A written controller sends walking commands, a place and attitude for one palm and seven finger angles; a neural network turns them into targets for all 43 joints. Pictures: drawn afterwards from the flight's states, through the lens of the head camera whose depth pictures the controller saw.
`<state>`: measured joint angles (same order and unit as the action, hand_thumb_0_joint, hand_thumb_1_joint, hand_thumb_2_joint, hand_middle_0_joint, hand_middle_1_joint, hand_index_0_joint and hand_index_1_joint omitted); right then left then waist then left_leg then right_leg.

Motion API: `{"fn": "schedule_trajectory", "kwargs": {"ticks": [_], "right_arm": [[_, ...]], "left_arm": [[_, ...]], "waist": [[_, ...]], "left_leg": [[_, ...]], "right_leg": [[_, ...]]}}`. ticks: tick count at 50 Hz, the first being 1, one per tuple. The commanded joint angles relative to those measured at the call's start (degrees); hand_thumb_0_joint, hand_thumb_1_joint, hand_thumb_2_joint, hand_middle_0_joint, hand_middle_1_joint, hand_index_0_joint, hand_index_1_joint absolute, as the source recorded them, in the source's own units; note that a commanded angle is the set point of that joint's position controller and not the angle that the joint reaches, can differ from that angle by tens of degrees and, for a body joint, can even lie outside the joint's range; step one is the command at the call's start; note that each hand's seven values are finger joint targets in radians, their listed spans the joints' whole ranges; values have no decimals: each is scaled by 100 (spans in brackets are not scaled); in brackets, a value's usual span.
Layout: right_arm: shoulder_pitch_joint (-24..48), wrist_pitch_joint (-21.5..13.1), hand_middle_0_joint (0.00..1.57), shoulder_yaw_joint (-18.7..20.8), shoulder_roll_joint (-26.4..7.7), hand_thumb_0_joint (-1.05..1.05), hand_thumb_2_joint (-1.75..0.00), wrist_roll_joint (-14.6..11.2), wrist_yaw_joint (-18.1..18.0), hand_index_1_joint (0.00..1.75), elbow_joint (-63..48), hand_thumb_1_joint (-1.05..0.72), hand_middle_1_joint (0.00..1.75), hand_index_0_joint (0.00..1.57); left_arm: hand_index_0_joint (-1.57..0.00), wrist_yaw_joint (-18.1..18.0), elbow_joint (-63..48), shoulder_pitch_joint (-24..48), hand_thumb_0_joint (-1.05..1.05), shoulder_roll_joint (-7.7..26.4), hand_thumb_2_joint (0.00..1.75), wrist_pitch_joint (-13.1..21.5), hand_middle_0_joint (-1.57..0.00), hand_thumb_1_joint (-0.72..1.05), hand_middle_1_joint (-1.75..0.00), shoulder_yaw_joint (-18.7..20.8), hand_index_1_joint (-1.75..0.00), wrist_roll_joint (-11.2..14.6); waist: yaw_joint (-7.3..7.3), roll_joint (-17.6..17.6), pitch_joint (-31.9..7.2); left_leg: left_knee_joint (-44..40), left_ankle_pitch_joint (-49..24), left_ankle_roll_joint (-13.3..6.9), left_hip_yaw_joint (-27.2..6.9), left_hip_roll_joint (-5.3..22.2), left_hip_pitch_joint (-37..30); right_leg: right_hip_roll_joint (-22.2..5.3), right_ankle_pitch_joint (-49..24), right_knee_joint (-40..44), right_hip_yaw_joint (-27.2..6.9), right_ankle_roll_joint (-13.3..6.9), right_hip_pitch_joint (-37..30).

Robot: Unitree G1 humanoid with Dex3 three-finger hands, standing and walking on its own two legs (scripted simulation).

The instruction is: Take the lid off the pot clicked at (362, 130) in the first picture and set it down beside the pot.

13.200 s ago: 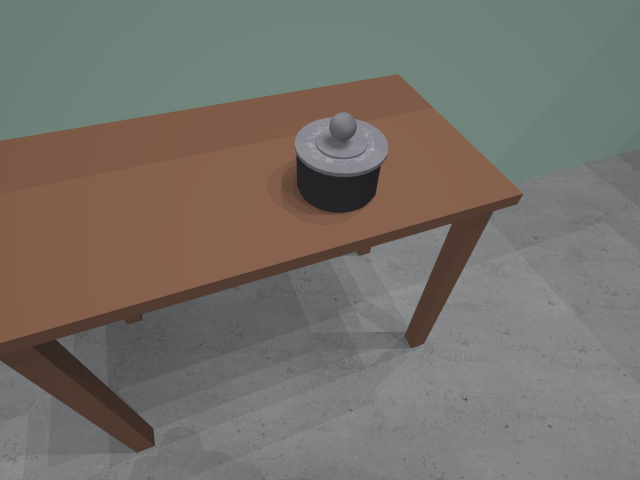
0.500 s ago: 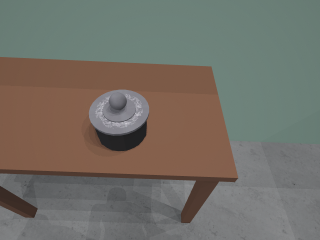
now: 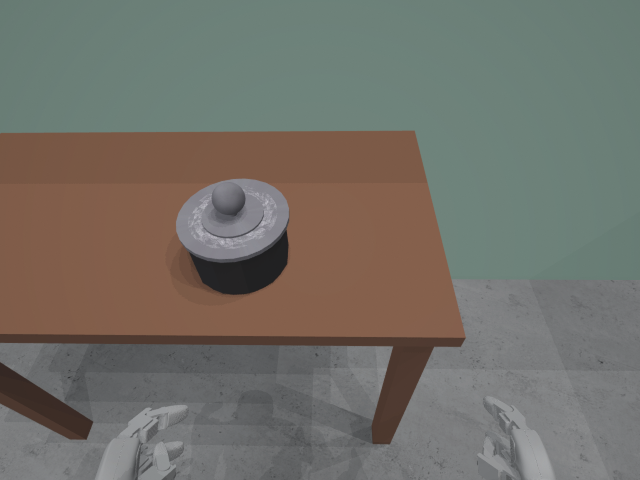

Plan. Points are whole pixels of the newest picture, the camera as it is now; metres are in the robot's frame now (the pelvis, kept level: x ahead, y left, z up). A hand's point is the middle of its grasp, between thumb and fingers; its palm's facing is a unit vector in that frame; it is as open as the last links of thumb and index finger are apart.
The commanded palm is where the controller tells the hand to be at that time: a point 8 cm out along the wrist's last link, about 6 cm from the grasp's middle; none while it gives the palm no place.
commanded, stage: lift the closed hand beside the body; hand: left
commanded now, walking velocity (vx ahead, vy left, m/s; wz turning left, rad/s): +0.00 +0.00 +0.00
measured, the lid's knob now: (228, 198) +0.48 +0.15 +0.09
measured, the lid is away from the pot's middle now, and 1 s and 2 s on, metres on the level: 0.00 0.00 0.00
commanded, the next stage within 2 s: raise the hand higher, near the body in 0.32 s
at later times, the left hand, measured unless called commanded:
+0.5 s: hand out of the picture +0.14 +0.23 -0.01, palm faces +0.22 -0.90 -0.37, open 3.1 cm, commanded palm +0.09 +0.27 +0.03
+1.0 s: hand (95, 431) +0.17 +0.24 +0.06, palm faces +0.23 -0.89 -0.40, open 3.1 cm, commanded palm +0.13 +0.28 +0.09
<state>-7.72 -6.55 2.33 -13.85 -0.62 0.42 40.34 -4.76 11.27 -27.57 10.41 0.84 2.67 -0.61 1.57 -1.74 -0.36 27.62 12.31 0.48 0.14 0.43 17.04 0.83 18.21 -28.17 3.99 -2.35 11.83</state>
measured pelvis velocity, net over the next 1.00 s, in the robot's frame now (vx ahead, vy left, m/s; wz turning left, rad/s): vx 0.03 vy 0.01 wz -0.01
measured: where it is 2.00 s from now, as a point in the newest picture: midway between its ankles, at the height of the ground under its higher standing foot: outside the picture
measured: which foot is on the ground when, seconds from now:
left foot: down 0.00-1.00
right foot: down 0.00-1.00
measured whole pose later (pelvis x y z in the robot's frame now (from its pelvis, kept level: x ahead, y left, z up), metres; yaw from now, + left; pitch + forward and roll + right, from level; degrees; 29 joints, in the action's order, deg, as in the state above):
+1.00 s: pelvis +0.03 +0.01 +0.01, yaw +0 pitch +0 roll +0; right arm -7.8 -5.3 -0.1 -12.5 -0.1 -2.8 34.7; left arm -3.3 -18.6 -39.7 16.2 2.8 8.3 1.4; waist -4.3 -2.3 0.8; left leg 24.5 13.4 -0.6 0.8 -0.2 10.9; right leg 0.4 17.3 -21.8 3.3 -1.2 4.3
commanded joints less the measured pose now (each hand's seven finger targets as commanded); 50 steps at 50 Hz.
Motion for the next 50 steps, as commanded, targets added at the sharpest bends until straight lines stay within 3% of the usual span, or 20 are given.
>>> {"fn": "schedule_trajectory", "kwargs": {"ticks": [1,3,5,6,8,10,11,12,14,15,19,20,26,30,34,41,43,45,46,50], "right_arm": [[408,22,20,147,-676,0,-90,-44,-199,30,-1227,-90,30,20],[405,-2,20,66,-600,0,-90,-25,-271,30,-1415,-90,30,20],[412,13,20,17,-624,0,-90,7,-327,30,-1436,-90,30,20],[380,20,20,10,-576,0,-90,-9,-363,30,-1459,-90,30,20],[412,40,20,7,-629,0,-90,2,-409,30,-1474,-90,30,20],[471,41,20,-6,-662,0,-90,17,-427,30,-1470,-90,30,20],[384,-14,20,-15,-583,0,-90,4,-446,30,-1531,-90,30,20],[432,-57,20,-22,-614,0,-90,21,-448,30,-1503,-90,30,20],[429,-69,20,-25,-539,0,-90,17,-453,30,-1432,-90,30,20],[437,-40,20,6,-563,0,-90,12,-453,30,-1357,-90,30,20],[524,-93,20,-3,-521,0,-90,23,-442,30,-1338,-90,30,20],[529,-83,20,11,-537,0,-90,16,-444,30,-1276,-90,30,20],[578,-161,20,31,-487,0,-90,30,-391,30,-1266,-90,30,20],[571,-210,20,46,-487,0,-90,36,-397,30,-1223,-90,30,20],[515,-250,20,66,-444,0,-90,20,-383,30,-1278,-90,30,20],[519,-207,20,15,-491,0,-90,61,-348,30,-1328,-90,30,20],[475,-220,20,25,-484,0,-90,57,-343,30,-1357,-90,30,20],[517,-168,20,37,-481,0,-90,57,-351,30,-1331,-90,30,20],[506,-163,20,2,-433,0,-90,35,-341,30,-1407,-90,30,20],[527,-161,20,-31,-474,0,-90,44,-347,30,-1416,-90,30,20]], "left_arm": [[-90,-40,-1032,-365,0,897,90,296,-90,90,-107,575,-107,163],[-99,-39,-1742,-214,0,953,90,390,-99,90,-116,509,-116,244],[-108,-82,-1829,-134,0,1093,90,362,-108,90,-126,616,-126,257],[-112,-55,-1631,-218,0,781,90,341,-112,90,-131,381,-131,287],[-121,-37,-1581,-94,0,842,90,341,-121,90,-140,409,-140,315],[-130,-66,-1920,-92,0,1226,90,376,-130,90,-150,735,-150,314],[-130,-53,-2178,-184,0,1036,90,411,-130,90,-150,577,-150,333],[-130,-68,-2327,-300,0,1165,90,402,-130,90,-150,688,-150,330],[-130,-62,-2124,-702,0,948,90,340,-130,90,-150,610,-150,325],[-130,-79,-1920,-842,0,1076,90,291,-130,90,-150,796,-150,300],[-130,-46,-2438,-916,0,1128,90,350,-130,90,-150,835,-150,300],[-130,-74,-2423,-998,0,1325,90,334,-130,90,-150,1048,-150,283],[-130,6,-2790,-1506,0,1091,90,380,-130,90,-150,861,-150,239],[-130,1,-3134,-1456,0,1277,90,434,-130,90,-150,1022,-150,221],[-130,31,-3460,-1700,0,1111,90,488,-130,90,-150,914,-150,242],[-130,37,-3984,-1577,0,1241,90,550,-130,90,-150,1038,-150,210],[-130,35,-4066,-1512,0,1253,90,550,-130,90,-150,1038,-150,220],[-130,11,-3972,-1620,0,1401,90,530,-130,90,-150,1276,-150,243],[-130,47,-4147,-1497,0,1153,90,552,-130,90,-150,998,-150,261],[-130,8,-4377,-1193,0,1432,90,582,-130,90,-150,1270,-150,278]], "waist": [[-145,432,10],[-212,-284,-304],[-191,-138,-239],[-141,68,14],[-131,394,118],[-257,48,5],[-257,-41,-162],[-324,-185,-344],[-327,38,-202],[-352,165,-176],[-410,80,-276],[-455,68,-251],[-484,217,-398],[-506,167,-319],[-517,62,-457],[-559,-178,-479],[-552,-71,-510],[-594,149,-391],[-514,79,-351],[-568,-104,-326]], "left_leg": [[16,-159,-248,60,-127,-544],[-40,-186,-250,93,-132,-906],[-62,-202,-258,39,-119,-991],[-83,-95,-265,56,-95,-920],[-80,-41,-300,20,-90,-921],[-161,-103,-292,-16,-103,-1083],[-230,-206,-294,-3,-78,-1127],[-261,-417,-290,-13,-72,-1211],[-272,-691,-298,-22,-48,-1167],[-274,-738,-291,-31,-49,-1154],[-305,-1018,-310,-40,-29,-1237],[-327,-1047,-298,-52,-31,-1261],[-324,-1418,-327,-41,-1,-1352],[-331,-1509,-316,-39,25,-1409],[-301,-1823,-326,-10,53,-1482],[-326,-2113,-287,-24,63,-1597],[-328,-2167,-285,-47,102,-1600],[-331,-2064,-277,-39,96,-1577],[-332,-1993,-288,-15,98,-1525],[-375,-1764,-257,-60,107,-1569]], "right_leg": [[-292,-533,861,-288,256,814],[-300,-467,895,-352,218,661],[-272,-477,991,-329,214,745],[-280,-399,1017,-292,223,780],[-305,-330,1114,-356,251,811],[-294,-273,1194,-360,201,731],[-302,-417,1107,-295,185,513],[-289,-672,1051,-294,159,374],[-274,-1109,944,-201,172,265],[-255,-1181,962,-170,167,245],[-261,-1453,920,-156,179,120],[-235,-1424,959,-143,151,96],[-221,-1781,916,-82,176,2],[-200,-1769,930,-66,164,11],[-229,-2071,850,-59,176,-113],[-185,-2172,901,-38,149,-97],[-194,-2151,869,-23,160,-135],[-169,-2192,933,-48,149,-139],[-201,-2191,908,-35,159,-166],[-169,-1908,977,-74,133,-132]]}}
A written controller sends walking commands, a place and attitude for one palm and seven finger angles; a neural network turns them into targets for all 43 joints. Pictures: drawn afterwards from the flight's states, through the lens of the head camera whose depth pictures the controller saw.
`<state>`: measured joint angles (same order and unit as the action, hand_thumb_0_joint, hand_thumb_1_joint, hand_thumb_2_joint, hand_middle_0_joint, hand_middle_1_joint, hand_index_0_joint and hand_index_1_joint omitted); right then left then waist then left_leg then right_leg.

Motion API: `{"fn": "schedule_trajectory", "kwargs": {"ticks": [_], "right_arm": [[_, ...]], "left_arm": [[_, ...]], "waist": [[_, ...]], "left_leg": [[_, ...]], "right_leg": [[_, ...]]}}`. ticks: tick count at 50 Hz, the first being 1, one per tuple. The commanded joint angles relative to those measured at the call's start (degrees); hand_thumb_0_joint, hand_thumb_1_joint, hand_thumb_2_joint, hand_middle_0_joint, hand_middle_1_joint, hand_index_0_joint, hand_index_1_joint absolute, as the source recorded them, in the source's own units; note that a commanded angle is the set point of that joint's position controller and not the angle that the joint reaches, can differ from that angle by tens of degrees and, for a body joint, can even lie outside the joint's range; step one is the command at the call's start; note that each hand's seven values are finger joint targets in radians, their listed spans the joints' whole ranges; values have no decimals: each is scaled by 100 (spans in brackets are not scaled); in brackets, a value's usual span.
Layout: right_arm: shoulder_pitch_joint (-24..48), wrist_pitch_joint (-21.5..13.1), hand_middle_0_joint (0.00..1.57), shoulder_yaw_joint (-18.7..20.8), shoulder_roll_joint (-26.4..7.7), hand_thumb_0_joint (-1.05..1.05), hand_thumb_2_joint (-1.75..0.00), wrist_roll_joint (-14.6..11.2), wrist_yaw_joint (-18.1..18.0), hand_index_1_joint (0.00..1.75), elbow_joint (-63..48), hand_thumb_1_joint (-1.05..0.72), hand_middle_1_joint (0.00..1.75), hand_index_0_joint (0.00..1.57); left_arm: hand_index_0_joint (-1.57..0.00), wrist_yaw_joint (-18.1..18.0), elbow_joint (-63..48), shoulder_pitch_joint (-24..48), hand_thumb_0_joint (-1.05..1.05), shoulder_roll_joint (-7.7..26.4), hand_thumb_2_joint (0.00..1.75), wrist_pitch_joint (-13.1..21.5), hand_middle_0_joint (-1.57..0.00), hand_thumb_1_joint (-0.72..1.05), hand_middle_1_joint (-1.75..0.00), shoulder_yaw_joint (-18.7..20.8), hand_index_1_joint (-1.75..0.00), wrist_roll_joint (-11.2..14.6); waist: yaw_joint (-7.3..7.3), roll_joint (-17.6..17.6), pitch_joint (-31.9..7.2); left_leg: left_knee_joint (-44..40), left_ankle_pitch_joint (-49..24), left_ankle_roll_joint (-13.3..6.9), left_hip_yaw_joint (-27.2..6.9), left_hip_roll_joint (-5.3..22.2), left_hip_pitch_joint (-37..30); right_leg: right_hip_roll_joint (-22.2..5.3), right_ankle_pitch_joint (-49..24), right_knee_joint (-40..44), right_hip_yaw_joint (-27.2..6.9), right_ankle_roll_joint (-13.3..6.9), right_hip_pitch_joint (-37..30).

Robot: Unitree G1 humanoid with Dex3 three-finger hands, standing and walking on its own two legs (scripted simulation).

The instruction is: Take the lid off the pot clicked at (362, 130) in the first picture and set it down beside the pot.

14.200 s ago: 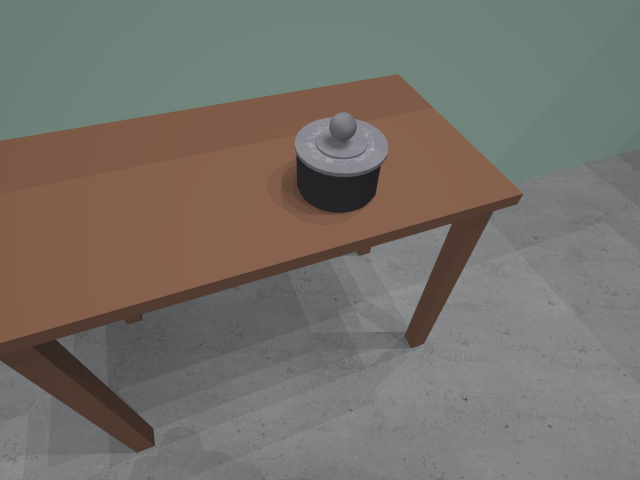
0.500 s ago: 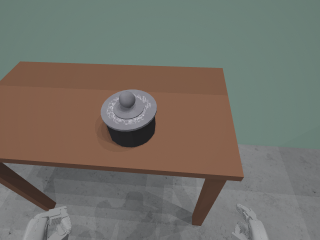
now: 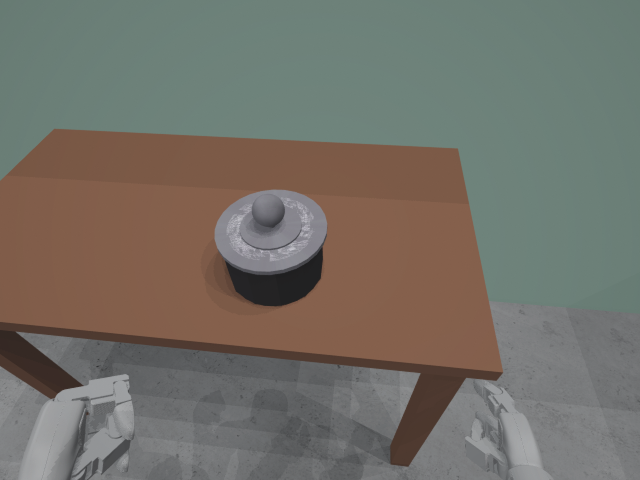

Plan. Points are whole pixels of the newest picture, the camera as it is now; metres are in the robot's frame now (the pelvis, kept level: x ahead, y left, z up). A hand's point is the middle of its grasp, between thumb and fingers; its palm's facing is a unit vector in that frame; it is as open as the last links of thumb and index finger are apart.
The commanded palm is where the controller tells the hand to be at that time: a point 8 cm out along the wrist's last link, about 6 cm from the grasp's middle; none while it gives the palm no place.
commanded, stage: raise the hand higher, near the body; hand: left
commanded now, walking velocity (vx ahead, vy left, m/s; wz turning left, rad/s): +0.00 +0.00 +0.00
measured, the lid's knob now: (268, 210) +0.45 +0.14 +0.08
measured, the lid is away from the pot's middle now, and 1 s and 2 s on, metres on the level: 0.00 0.00 0.00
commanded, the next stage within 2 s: reach forward and open the fingers in 0.20 s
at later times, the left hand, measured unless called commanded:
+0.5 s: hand (85, 402) +0.16 +0.26 +0.08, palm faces -0.07 -0.20 -0.98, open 2.9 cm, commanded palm +0.14 +0.26 +0.14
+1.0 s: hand (80, 359) +0.19 +0.27 +0.12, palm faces -0.18 -0.06 -0.98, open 6.6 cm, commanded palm +0.18 +0.26 +0.19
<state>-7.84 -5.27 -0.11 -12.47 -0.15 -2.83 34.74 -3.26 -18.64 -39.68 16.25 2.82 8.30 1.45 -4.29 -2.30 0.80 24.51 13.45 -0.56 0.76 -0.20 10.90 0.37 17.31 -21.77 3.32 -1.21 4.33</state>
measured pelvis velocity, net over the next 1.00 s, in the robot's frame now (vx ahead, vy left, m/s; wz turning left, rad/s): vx -0.06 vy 0.01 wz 0.01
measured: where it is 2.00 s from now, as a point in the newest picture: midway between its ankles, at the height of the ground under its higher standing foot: outside the picture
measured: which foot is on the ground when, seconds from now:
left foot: down 0.00-1.00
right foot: down 0.00-1.00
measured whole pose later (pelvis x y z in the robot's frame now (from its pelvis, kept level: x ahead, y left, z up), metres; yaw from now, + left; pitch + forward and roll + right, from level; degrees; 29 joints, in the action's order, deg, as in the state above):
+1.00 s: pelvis -0.06 +0.01 +0.00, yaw +1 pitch -1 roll -1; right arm -4.0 5.2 -1.7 -15.9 -2.2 -0.2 33.9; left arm 15.4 -15.6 -6.5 39.2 -1.9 3.1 -41.4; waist -5.0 -6.9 3.1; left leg 23.6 7.8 -1.7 0.2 -0.6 14.7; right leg 0.0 12.6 -22.2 4.0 -0.6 8.5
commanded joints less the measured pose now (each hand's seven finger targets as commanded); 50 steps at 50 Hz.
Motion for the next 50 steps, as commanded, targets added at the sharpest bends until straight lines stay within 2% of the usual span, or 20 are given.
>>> {"fn": "schedule_trajectory", "kwargs": {"ticks": [1,5,9,15,16,17,19,23,28,31,32,33,35,36,40,41,42,45,46,50], "right_arm": [[528,-306,20,182,-605,0,-90,20,-7,30,-868,-90,30,20],[565,-285,20,208,-578,0,-90,-21,-13,30,-838,-90,30,20],[551,-333,20,166,-556,0,-90,-18,0,30,-875,-90,30,20],[634,-342,20,182,-585,0,-90,-35,-2,30,-811,-90,30,20],[481,-3,20,117,-1049,0,-90,106,67,30,-886,-90,30,20],[552,159,20,133,-784,0,-90,103,116,30,-1169,-90,30,20],[598,529,20,221,-882,0,-90,66,198,30,-1132,-90,30,20],[931,978,20,201,-982,0,-90,-90,255,30,-1290,-90,30,20],[998,880,20,178,-1034,0,-90,-229,136,30,-1250,-90,30,20],[948,754,20,138,-1002,0,-90,-261,57,30,-1248,-90,30,20],[912,743,20,116,-1056,0,-90,-209,12,30,-1226,-90,30,20],[926,721,20,121,-991,0,-90,-232,-14,30,-1212,-90,30,20],[1146,659,20,117,-1021,0,-90,-173,-9,30,-1206,-90,30,20],[890,679,20,118,-926,0,-90,-228,26,30,-1166,-90,30,20],[1231,690,20,154,-992,0,-90,-194,137,30,-1133,-90,30,20],[1005,692,20,161,-944,0,-90,-245,177,30,-1146,-90,30,20],[1073,725,20,154,-1000,0,-90,-180,183,30,-1078,-90,30,20],[1425,695,20,112,-990,0,-90,-172,235,30,-1059,-90,30,20],[1206,717,20,115,-931,0,-90,-230,252,30,-1047,-90,30,20],[1576,705,20,58,-958,0,-90,-194,301,30,-1036,-90,30,20]], "left_arm": [[-130,-133,-1491,78,0,789,90,419,-130,90,-150,631,-150,49],[-130,-165,-1302,36,0,844,90,368,-130,90,-150,793,-150,112],[-130,-159,-1684,305,0,805,90,485,-130,90,-150,719,-150,120],[-130,-198,-1654,448,0,995,90,522,-130,90,-150,1004,-150,157],[-127,-366,-2065,1032,0,2561,89,88,-127,88,-149,813,-149,-2382],[-125,-479,-2392,1086,0,1951,88,-186,-125,86,-148,703,-148,-2389],[-121,-510,-1741,380,0,2366,88,-672,-121,81,-144,842,-144,-3455],[-117,-61,-1615,890,0,2869,94,-1144,-117,68,-128,653,-128,-4375],[-114,945,-1295,1421,0,3376,103,-1013,-114,52,-104,643,-104,-4123],[-110,1422,-1325,2137,0,3560,106,-719,-110,43,-93,636,-93,-3985],[-109,1497,-1326,2478,0,3938,107,-559,-109,40,-90,940,-90,-3986],[-107,1553,-1058,2479,0,3784,108,-464,-107,37,-86,856,-86,-3939],[-105,1591,-953,2704,0,4176,109,-303,-105,32,-79,1305,-79,-4029],[-103,1602,-798,2699,0,3653,110,-229,-103,29,-76,896,-76,-3951],[-98,1591,-745,3324,0,3735,112,-227,-98,18,-61,883,-61,-4081],[-97,1568,-861,3450,0,3448,113,-211,-97,15,-58,562,-58,-4036],[-96,1558,-903,3682,0,3770,114,-220,-96,12,-54,780,-54,-4127],[-92,1573,-714,4107,0,3853,118,-422,-92,3,-44,753,-44,-4334],[-91,1577,-634,4221,0,3509,119,-450,-91,0,-40,413,-40,-4262],[-86,1696,-621,4810,0,3845,125,-620,-86,-13,-26,580,-26,-4381]], "waist": [[20,-201,-571],[24,201,-408],[41,-154,-486],[11,93,-405],[75,-642,-519],[35,-917,-693],[-162,-468,-910],[-45,-73,-1098],[62,320,-1034],[127,92,-966],[54,176,-1063],[73,95,-828],[-81,36,-906],[36,26,-864],[-74,-176,-891],[26,-209,-1000],[-75,-278,-1181],[-115,-314,-1030],[1,-244,-1007],[-131,-336,-1173]], "left_leg": [[-73,-1904,-158,-116,149,-1014],[-69,-1712,-154,-117,186,-893],[-81,-1711,-150,-106,194,-944],[-81,-1492,-155,-113,184,-885],[127,-1850,-247,-16,34,-292],[143,-2130,-205,2,62,-231],[285,-1993,-182,-41,94,-161],[450,-1453,-215,-127,-18,65],[518,-1459,-329,-189,-190,40],[472,-1520,-362,-162,-209,-187],[395,-1599,-357,-188,-238,-363],[347,-1508,-361,-169,-219,-375],[263,-1551,-342,-185,-257,-526],[230,-1471,-343,-151,-212,-490],[1,-1337,-300,-177,-237,-612],[-19,-1297,-302,-156,-179,-664],[-95,-1394,-286,-186,-218,-731],[-253,-1210,-258,-273,-198,-639],[-288,-1085,-259,-239,-129,-657],[-426,-1010,-242,-313,-165,-691]], "right_leg": [[-121,-1828,354,-4,10,613],[-114,-1764,364,1,17,567],[-153,-1732,357,-20,21,539],[-134,-1640,431,-47,18,547],[20,-1814,-65,-300,10,1020],[-56,-1789,-217,-23,-46,916],[56,-1621,-302,-211,-127,924],[19,-1586,-268,-359,-31,902],[-62,-2290,-154,-302,206,796],[-70,-2339,-38,-236,244,783],[-67,-2283,57,-196,255,845],[-47,-2098,114,-173,243,873],[35,-1975,256,-214,148,879],[-14,-1843,199,-116,171,754],[106,-1343,412,-175,84,921],[39,-1283,327,-122,104,719],[70,-1251,354,-114,79,734],[164,-923,430,-158,6,792],[115,-797,382,-94,35,670],[188,-674,438,-165,-41,642]]}}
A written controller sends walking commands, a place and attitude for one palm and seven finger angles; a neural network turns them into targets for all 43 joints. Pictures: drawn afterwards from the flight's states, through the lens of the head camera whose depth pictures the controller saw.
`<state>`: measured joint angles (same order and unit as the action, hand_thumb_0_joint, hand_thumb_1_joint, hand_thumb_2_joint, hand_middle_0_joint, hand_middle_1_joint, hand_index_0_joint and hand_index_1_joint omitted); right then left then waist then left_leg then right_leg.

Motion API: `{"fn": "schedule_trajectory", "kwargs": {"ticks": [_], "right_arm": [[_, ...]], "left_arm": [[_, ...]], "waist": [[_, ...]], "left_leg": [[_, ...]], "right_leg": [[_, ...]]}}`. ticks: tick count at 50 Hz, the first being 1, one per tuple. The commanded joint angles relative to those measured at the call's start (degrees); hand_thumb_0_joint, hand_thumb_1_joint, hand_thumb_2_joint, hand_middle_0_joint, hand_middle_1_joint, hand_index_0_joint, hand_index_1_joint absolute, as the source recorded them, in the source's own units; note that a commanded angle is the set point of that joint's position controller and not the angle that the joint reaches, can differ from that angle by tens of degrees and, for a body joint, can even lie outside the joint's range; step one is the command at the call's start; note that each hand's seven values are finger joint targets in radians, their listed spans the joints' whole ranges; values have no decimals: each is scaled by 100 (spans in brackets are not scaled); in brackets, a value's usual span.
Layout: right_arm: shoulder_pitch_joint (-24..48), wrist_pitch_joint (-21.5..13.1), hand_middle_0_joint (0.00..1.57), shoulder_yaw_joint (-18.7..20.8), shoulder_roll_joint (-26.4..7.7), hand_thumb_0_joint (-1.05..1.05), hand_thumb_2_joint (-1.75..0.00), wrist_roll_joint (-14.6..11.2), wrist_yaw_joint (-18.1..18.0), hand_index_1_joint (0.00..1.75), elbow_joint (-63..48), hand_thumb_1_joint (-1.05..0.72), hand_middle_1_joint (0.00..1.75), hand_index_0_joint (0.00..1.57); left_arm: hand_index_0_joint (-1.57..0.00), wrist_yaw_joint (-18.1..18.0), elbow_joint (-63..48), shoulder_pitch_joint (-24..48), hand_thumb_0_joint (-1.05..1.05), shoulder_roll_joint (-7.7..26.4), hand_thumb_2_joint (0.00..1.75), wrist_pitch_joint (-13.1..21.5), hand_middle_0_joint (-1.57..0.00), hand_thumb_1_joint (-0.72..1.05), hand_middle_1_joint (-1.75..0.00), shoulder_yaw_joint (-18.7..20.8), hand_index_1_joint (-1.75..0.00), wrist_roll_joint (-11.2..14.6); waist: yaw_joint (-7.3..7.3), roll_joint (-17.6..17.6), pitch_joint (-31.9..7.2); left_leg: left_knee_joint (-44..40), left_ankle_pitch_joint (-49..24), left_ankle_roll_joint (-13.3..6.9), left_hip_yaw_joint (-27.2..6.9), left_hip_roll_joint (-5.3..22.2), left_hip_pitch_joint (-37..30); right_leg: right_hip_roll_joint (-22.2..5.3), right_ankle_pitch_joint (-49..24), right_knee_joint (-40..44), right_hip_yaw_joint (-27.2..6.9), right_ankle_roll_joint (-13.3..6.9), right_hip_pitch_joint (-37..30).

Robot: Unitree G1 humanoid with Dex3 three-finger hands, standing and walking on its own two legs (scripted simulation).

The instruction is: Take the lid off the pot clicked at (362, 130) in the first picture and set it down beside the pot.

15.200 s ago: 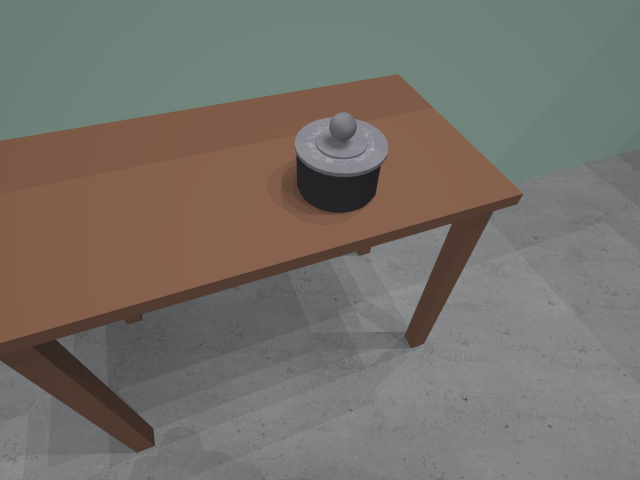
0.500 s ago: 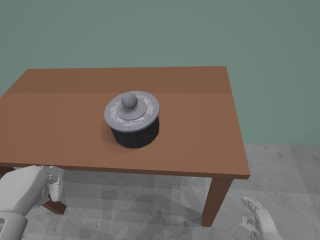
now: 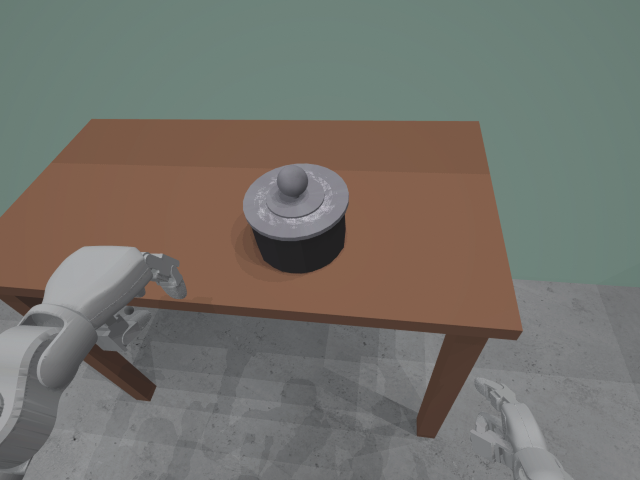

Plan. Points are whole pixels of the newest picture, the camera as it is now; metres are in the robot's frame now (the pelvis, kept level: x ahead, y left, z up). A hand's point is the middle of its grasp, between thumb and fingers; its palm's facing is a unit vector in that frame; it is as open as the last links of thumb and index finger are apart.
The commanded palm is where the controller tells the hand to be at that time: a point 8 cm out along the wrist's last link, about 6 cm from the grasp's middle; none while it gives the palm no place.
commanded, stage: reach forward and open the fingers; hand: left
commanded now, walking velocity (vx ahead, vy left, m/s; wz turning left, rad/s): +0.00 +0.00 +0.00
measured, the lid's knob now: (292, 181) +0.51 +0.12 +0.08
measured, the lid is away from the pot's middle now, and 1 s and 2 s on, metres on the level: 0.00 0.00 0.00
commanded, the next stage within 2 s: move the open hand above the knob in 0.40 s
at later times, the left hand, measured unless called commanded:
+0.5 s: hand (127, 254) +0.30 +0.26 +0.15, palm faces -0.14 -0.04 -0.99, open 10.2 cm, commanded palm +0.27 +0.25 +0.23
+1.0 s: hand (187, 215) +0.36 +0.21 +0.15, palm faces -0.23 -0.05 -0.97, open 10.3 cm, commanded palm +0.34 +0.21 +0.23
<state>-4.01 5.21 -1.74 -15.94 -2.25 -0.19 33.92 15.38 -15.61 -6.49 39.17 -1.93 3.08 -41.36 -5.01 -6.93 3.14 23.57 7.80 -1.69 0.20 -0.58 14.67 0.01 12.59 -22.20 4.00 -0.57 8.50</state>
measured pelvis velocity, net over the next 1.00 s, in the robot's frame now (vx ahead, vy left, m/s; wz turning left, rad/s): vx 0.00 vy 0.00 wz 0.00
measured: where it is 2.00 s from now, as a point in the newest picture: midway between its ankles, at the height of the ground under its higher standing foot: outside the picture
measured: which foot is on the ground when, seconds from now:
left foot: down 0.00-1.00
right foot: down 0.00-1.00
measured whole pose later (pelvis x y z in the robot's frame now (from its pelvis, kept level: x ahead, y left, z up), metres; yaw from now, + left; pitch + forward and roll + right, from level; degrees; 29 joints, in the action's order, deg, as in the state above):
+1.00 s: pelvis +0.00 +0.00 +0.00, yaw +0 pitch -1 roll +0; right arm -4.1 6.7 -2.0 -17.0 -3.5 2.0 34.8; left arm 27.6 3.9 27.8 35.4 -12.2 -8.4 -45.5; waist -2.7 -6.6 3.5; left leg 21.7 6.9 -1.9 0.5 -1.0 13.9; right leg -0.4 12.5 -22.0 3.5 -0.6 8.6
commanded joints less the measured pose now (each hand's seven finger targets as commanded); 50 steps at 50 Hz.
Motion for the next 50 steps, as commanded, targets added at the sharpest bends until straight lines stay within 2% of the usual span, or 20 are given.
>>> {"fn": "schedule_trajectory", "kwargs": {"ticks": [1,3,5,8,10,13,15,16,18,20,25,26,28,31,33,35,43,44,46,50], "right_arm": [[1022,-330,20,217,-570,0,-90,-18,45,30,-930,-90,30,20],[1011,-316,20,219,-571,0,-90,-12,57,30,-918,-90,30,20],[1254,-352,20,182,-613,0,-90,1,62,30,-918,-90,30,20],[1065,-301,20,190,-564,0,-90,-28,57,30,-868,-90,30,20],[1232,-365,20,170,-601,0,-90,-6,74,30,-905,-90,30,20],[1057,-289,20,178,-575,0,-90,-24,93,30,-841,-90,30,20],[1234,-336,20,172,-610,0,-90,-30,116,30,-895,-90,30,20],[1088,-293,20,167,-581,0,-90,-33,109,30,-840,-90,30,20],[1080,-256,20,176,-597,0,-90,-40,108,30,-840,-90,30,20],[1222,-328,20,163,-619,0,-90,-59,124,30,-903,-90,30,20],[1150,-305,20,166,-643,0,-90,-84,112,30,-896,-90,30,20],[1098,-272,20,159,-632,0,-90,-72,108,30,-817,-90,30,20],[1054,-251,20,197,-647,0,-90,-97,119,30,-828,-90,30,20],[1053,-320,20,182,-627,0,-90,-83,159,30,-846,-90,30,20],[983,-248,20,205,-668,0,-90,-95,138,30,-771,-90,30,20],[1059,-313,20,208,-685,0,-90,-110,166,30,-857,-90,30,20],[915,-139,20,205,-655,0,-90,-119,223,30,-805,-90,30,20],[895,-143,20,217,-665,0,-90,-127,220,30,-827,-90,30,20],[913,-168,20,191,-648,0,-90,-101,234,30,-869,-90,30,20],[827,-112,20,247,-693,0,-90,-171,232,30,-785,-90,30,20]], "left_arm": [[-85,-145,-855,1568,0,1259,127,-143,-85,-16,-22,805,-22,-19],[-83,-78,-693,1640,0,1175,130,-187,-83,-22,-15,701,-15,21],[-80,-1,-786,2074,0,1525,134,-237,-80,-29,-8,940,-8,-118],[-81,69,-589,2347,0,1233,136,-261,-81,-29,-8,615,-8,-57],[-81,95,-700,2605,0,1628,137,-310,-81,-30,-8,938,-8,-181],[-81,177,-307,2681,0,1222,138,-368,-81,-30,-8,585,-8,-74],[-81,230,-466,3005,0,1521,139,-424,-81,-31,-8,791,-8,-199],[-81,265,-278,3027,0,1263,139,-441,-81,-31,-8,542,-8,-141],[-81,325,-254,3198,0,1281,140,-480,-81,-31,-8,512,-8,-126],[-81,373,-443,3554,0,1538,141,-509,-81,-32,-8,674,-8,-225],[-82,519,-85,3823,0,1636,143,-575,-82,-32,-8,730,-8,-208],[-82,618,239,4031,0,1298,143,-690,-82,-32,-8,357,-8,-146],[-82,735,332,4130,0,1173,143,-785,-82,-32,-8,201,-8,-143],[-82,866,137,4455,0,1100,143,-815,-82,-32,-8,48,-8,-228],[-82,906,506,4727,0,1194,143,-880,-82,-32,-8,69,-8,-312],[-82,905,314,4986,0,1398,143,-885,-82,-32,-8,226,-8,-394],[-82,1008,998,5307,0,921,143,-993,-82,-32,-8,-225,-8,-414],[-82,993,949,5353,0,1077,143,-992,-82,-32,-8,-107,-8,-437],[-82,985,607,5689,0,1145,143,-956,-82,-32,-8,-97,-8,-483],[-82,929,1275,5692,0,932,143,-1070,-82,-32,-8,-226,-8,-473]], "waist": [[45,86,-1331],[31,238,-1280],[-34,117,-1420],[57,188,-1365],[-43,3,-1575],[32,217,-1343],[-27,47,-1549],[45,130,-1488],[51,198,-1480],[36,15,-1672],[43,191,-1674],[121,130,-1620],[123,345,-1569],[163,209,-1811],[183,435,-1612],[155,237,-1864],[200,484,-1748],[176,566,-1916],[188,186,-2271],[267,579,-1804]], "left_leg": [[-344,-386,-126,-229,-81,-1075],[-420,-250,-120,-244,-75,-1078],[-475,-192,-109,-299,-115,-1097],[-530,-100,-105,-304,-60,-1142],[-500,-244,-102,-331,-99,-1204],[-546,-184,-96,-329,-63,-1121],[-534,-228,-95,-343,-106,-1198],[-508,-247,-114,-315,-91,-1176],[-523,-278,-104,-323,-81,-1190],[-499,-359,-98,-345,-112,-1299],[-475,-317,-122,-327,-137,-1247],[-473,-374,-130,-311,-161,-1200],[-445,-395,-137,-283,-162,-1196],[-371,-660,-158,-284,-202,-1392],[-402,-492,-163,-281,-195,-1262],[-359,-585,-173,-292,-233,-1386],[-295,-723,-203,-160,-253,-1227],[-302,-768,-202,-171,-255,-1256],[-219,-1109,-226,-154,-291,-1482],[-258,-733,-222,-151,-246,-1234]], "right_leg": [[180,-122,453,-175,-78,168],[190,-28,494,-155,-64,209],[263,15,496,-201,-122,217],[225,87,487,-131,-91,198],[270,-23,458,-215,-160,156],[236,10,482,-108,-124,192],[275,-27,461,-190,-178,184],[242,-39,471,-139,-150,162],[249,-73,467,-120,-135,171],[279,-122,442,-183,-183,155],[272,-88,461,-188,-185,129],[243,-197,452,-133,-161,127],[240,-265,465,-118,-123,146],[263,-475,430,-105,-151,98],[260,-402,465,-105,-128,155],[273,-439,414,-174,-190,69],[211,-776,383,-158,-147,60],[198,-821,346,-169,-144,-36],[218,-1064,302,-197,-193,-146],[212,-852,356,-186,-164,71]]}}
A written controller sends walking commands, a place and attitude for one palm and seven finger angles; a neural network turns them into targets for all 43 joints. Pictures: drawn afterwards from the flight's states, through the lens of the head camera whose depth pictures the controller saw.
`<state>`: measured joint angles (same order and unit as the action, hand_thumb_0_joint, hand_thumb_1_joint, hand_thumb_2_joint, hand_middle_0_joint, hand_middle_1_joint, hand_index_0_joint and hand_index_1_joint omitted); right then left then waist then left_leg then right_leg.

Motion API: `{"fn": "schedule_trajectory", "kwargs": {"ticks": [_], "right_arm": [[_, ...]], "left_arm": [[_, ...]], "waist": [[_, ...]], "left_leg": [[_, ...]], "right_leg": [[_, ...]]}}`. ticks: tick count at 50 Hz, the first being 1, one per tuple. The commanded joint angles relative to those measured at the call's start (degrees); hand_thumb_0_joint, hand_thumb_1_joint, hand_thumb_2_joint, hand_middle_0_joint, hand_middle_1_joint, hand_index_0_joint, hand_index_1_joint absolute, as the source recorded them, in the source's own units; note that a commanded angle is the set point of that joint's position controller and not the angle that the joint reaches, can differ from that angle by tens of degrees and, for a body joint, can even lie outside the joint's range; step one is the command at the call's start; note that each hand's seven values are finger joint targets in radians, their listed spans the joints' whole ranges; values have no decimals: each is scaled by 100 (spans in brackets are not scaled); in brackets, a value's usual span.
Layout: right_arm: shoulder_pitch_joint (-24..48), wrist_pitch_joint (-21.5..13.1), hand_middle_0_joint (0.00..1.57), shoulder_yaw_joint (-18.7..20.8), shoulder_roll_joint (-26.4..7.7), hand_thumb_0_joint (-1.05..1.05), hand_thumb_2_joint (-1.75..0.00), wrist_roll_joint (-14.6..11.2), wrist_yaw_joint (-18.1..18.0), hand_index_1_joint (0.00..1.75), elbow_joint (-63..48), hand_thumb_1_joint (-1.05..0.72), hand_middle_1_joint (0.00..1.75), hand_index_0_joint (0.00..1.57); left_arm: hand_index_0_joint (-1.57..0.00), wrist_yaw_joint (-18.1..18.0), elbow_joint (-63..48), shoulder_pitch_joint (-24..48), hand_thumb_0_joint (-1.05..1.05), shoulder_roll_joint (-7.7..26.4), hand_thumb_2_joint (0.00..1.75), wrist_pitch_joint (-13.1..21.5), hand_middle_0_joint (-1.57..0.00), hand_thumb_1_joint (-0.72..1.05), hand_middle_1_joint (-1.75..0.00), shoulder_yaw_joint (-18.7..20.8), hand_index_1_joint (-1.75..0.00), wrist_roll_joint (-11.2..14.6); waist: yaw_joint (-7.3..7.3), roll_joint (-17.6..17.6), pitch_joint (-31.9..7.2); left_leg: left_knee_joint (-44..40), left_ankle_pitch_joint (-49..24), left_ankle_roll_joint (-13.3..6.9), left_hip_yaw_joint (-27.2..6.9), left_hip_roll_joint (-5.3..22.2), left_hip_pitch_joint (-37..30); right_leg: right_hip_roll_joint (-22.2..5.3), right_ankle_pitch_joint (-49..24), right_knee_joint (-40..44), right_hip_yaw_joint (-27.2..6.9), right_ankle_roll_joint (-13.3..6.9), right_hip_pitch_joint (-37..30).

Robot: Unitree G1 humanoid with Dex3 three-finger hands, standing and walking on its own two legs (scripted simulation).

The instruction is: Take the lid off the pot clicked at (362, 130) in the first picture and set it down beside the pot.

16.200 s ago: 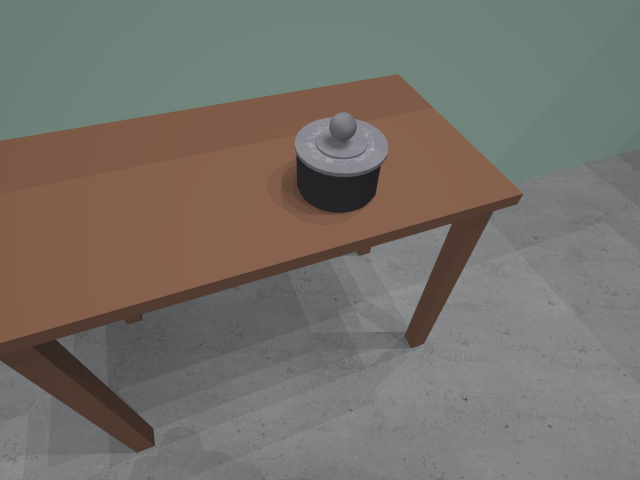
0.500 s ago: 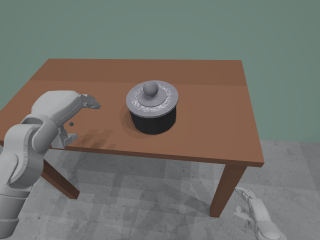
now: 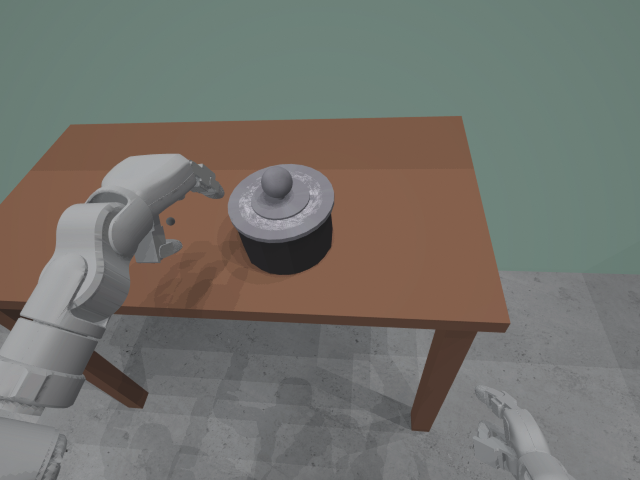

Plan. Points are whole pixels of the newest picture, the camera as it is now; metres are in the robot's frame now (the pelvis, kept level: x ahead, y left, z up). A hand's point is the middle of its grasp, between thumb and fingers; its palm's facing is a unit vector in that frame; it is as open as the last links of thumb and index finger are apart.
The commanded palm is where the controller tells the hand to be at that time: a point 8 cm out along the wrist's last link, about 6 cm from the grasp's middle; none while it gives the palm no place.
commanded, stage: move the open hand above the knob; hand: left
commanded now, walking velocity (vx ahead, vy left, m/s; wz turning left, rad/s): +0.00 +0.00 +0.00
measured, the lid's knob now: (276, 182) +0.51 +0.12 +0.08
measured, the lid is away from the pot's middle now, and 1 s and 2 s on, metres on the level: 0.00 0.00 0.00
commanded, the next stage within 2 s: lower the open fingers around the knob in 1.84 s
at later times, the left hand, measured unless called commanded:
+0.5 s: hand (209, 190) +0.41 +0.18 +0.15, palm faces -0.25 -0.05 -0.97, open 10.3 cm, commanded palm +0.40 +0.18 +0.23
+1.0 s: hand (244, 161) +0.47 +0.15 +0.16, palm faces -0.26 -0.05 -0.96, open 10.3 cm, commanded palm +0.46 +0.14 +0.23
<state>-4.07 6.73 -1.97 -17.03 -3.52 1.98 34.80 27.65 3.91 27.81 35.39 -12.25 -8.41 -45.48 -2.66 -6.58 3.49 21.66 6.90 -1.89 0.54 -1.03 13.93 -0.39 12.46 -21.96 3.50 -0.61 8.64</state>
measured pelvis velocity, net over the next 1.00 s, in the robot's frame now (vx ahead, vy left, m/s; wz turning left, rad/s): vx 0.03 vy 0.00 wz -0.01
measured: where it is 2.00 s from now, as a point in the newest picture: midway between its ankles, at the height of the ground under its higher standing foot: outside the picture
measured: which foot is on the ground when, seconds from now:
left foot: down 0.00-1.00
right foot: down 0.00-1.00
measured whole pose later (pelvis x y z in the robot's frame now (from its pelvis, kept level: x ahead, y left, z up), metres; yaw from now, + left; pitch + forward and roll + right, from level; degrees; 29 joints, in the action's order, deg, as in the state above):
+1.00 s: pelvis +0.03 +0.00 +0.00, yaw +0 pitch +3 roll +0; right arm -7.6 8.7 -1.3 -16.7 -4.6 2.8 37.3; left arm 24.3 29.2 51.1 26.4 -17.5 -17.7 -48.2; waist 0.8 -5.2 0.6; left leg 22.9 9.2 -2.1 1.1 -1.6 17.0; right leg -1.0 14.8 -23.6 2.8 -0.3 12.0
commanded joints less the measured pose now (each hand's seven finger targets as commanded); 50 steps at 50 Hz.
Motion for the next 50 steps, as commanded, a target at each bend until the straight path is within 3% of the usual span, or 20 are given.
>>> {"fn": "schedule_trajectory", "kwargs": {"ticks": [1,3,5,7,10,11,13,15,17,20,22,25,28,31,32,35,38,41,45,50], "right_arm": [[817,-266,20,246,-576,0,-90,-11,25,30,-889,-90,30,20],[812,-252,20,238,-544,0,-90,-9,23,30,-882,-90,30,20],[750,-267,20,274,-601,0,-90,-20,35,30,-880,-90,30,20],[715,-212,20,240,-580,0,-90,-38,26,30,-828,-90,30,20],[764,-236,20,281,-587,0,-90,-50,45,30,-893,-90,30,20],[700,-229,20,264,-597,0,-90,-24,37,30,-875,-90,30,20],[675,-188,20,255,-576,0,-90,-44,32,30,-844,-90,30,20],[681,-196,20,285,-602,0,-90,-64,41,30,-855,-90,30,20],[636,-198,20,281,-582,0,-90,-53,47,30,-824,-90,30,20],[561,-152,20,297,-632,0,-90,-69,60,30,-777,-90,30,20],[603,-126,20,274,-585,0,-90,-79,69,30,-803,-90,30,20],[590,-142,20,298,-604,0,-90,-73,73,30,-808,-90,30,20],[474,-87,20,272,-599,0,-90,-94,71,30,-700,-90,30,20],[505,-101,20,271,-602,0,-90,-83,80,30,-755,-90,30,20],[520,-120,20,275,-554,0,-90,-83,97,30,-768,-90,30,20],[364,-64,20,300,-630,0,-90,-112,109,30,-644,-90,30,20],[344,-22,20,273,-597,0,-90,-124,92,30,-610,-90,30,20],[310,-82,20,305,-582,0,-90,-93,90,30,-659,-90,30,20],[96,-37,20,318,-657,0,-90,-117,77,30,-450,-90,30,20],[66,-50,20,365,-603,0,-90,-86,98,30,-472,-90,30,20]], "left_arm": [[-82,-284,-908,2509,0,1431,143,-5,-82,-32,-8,947,-8,-115],[-82,-299,-694,2452,0,1205,143,-45,-82,-32,-8,752,-8,-118],[-82,-354,-594,2344,0,1443,143,-71,-82,-32,-8,1033,-8,-103],[-82,-317,-282,2581,0,1424,143,-122,-82,-32,-8,933,-8,-158],[-82,-313,-559,2738,0,1191,143,-106,-82,-32,-8,720,-8,-83],[-82,-299,-481,2833,0,1393,143,-111,-82,-32,-8,851,-8,-146],[-82,-290,-263,2945,0,1153,143,-135,-82,-32,-8,623,-8,-141],[-82,-297,-332,2996,0,1075,143,-129,-82,-32,-8,579,-8,-106],[-82,-321,-337,3179,0,1214,143,-116,-82,-32,-8,655,-8,-177],[-82,-345,99,2979,0,1066,143,-190,-82,-32,-8,621,-8,-121],[-82,-343,-31,3388,0,946,143,-214,-82,-32,-8,403,-8,-189],[-82,-405,-178,3589,0,1048,143,-226,-82,-32,-8,501,-8,-177],[-82,-403,481,3708,0,805,143,-325,-82,-32,-8,274,-8,-222],[-82,-415,179,4084,0,955,143,-310,-82,-32,-8,339,-8,-286],[-82,-424,90,4166,0,719,143,-308,-82,-32,-8,159,-8,-275],[-82,-454,800,3894,0,655,143,-405,-82,-32,-8,203,-8,-240],[-82,-469,1043,4371,0,480,143,-461,-82,-32,-8,-40,-8,-302],[-82,-522,482,5133,0,542,143,-401,-82,-32,-8,-64,-8,-352],[-82,-584,1792,4664,0,429,143,-490,-82,-32,-8,18,-8,-309],[-82,-632,1440,5467,0,72,143,-473,-82,-32,-8,-320,-8,-378]], "waist": [[-9,356,-2122],[4,447,-2105],[-8,531,-2182],[28,666,-2042],[72,412,-2248],[37,416,-2340],[96,626,-2161],[131,498,-2247],[100,525,-2375],[134,705,-2173],[147,580,-2273],[153,507,-2544],[201,805,-2234],[185,526,-2638],[204,494,-2714],[258,708,-2350],[297,765,-2278],[320,446,-2873],[353,927,-2392],[433,633,-2829]], "left_leg": [[-75,-824,-208,-168,-229,-1266],[-27,-947,-206,-160,-229,-1245],[27,-1005,-221,-171,-222,-1247],[6,-983,-210,-110,-226,-1114],[84,-1003,-238,-124,-243,-1282],[75,-1159,-243,-106,-255,-1281],[70,-1075,-233,-113,-244,-1192],[102,-1148,-240,-132,-240,-1298],[108,-1293,-235,-135,-231,-1367],[130,-1218,-245,-100,-237,-1208],[102,-1236,-227,-87,-242,-1240],[172,-1354,-245,-127,-240,-1385],[125,-1199,-225,-105,-230,-1161],[156,-1451,-228,-115,-247,-1338],[203,-1599,-227,-139,-240,-1436],[191,-1425,-214,-132,-214,-1239],[136,-1149,-208,-107,-233,-1116],[200,-1426,-228,-194,-244,-1492],[167,-1230,-211,-168,-215,-1114],[263,-1450,-232,-184,-218,-1415]], "right_leg": [[248,-969,303,-157,-175,-82],[237,-1153,257,-154,-155,-92],[242,-1262,231,-177,-171,-166],[216,-1307,224,-169,-132,-134],[217,-1350,207,-197,-155,-120],[218,-1494,196,-204,-164,-195],[210,-1498,205,-172,-123,-101],[225,-1519,182,-167,-149,-78],[223,-1608,142,-170,-152,-123],[222,-1694,163,-163,-146,-63],[207,-1660,128,-169,-137,-78],[215,-1753,95,-181,-164,-152],[220,-1687,104,-140,-134,15],[214,-1857,48,-181,-167,-158],[212,-1950,-3,-159,-167,-128],[241,-1813,47,-106,-171,46],[220,-1640,48,-107,-145,131],[236,-1759,8,-152,-186,22],[257,-1680,37,-89,-179,156],[245,-1825,-18,-120,-194,189]]}}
